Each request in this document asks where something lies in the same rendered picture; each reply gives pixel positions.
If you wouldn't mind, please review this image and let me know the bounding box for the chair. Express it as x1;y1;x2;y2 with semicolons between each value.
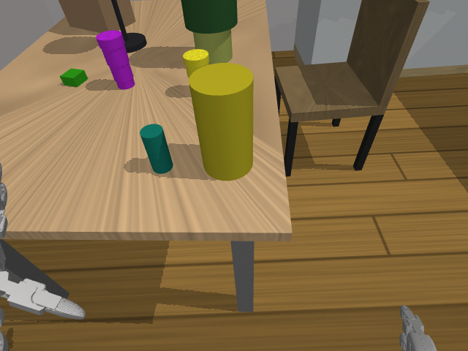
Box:
274;0;430;177

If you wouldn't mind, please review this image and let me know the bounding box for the desk lamp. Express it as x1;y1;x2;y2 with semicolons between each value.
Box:
111;0;147;53

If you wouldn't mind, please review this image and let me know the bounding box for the left robot hand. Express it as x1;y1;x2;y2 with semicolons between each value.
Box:
0;163;86;320

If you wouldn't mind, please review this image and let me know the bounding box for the table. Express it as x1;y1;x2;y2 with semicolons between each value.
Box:
0;0;293;312

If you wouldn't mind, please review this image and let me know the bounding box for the right robot hand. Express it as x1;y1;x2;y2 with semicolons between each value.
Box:
399;305;437;351

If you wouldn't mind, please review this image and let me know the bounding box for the potted plant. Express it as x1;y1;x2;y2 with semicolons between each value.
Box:
181;0;238;64

